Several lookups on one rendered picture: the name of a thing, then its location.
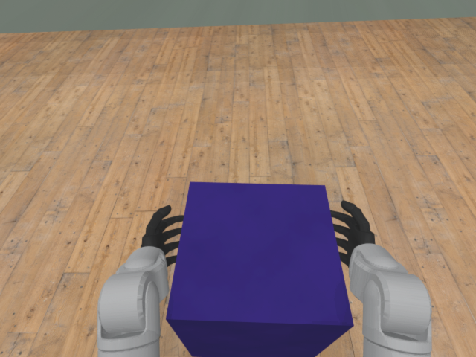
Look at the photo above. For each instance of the carton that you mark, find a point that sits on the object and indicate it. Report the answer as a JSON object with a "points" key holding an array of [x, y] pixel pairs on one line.
{"points": [[258, 272]]}

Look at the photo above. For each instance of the robot right forearm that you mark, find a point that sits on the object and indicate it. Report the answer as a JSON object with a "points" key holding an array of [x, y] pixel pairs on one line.
{"points": [[396, 305]]}

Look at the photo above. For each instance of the robot left hand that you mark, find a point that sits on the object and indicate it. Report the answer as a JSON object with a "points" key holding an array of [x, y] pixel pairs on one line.
{"points": [[156, 237]]}

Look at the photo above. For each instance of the robot right hand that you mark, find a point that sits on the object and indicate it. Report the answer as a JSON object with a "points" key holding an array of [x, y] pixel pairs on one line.
{"points": [[358, 232]]}

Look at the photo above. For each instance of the robot left forearm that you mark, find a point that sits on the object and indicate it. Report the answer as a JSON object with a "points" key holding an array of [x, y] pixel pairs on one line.
{"points": [[128, 310]]}

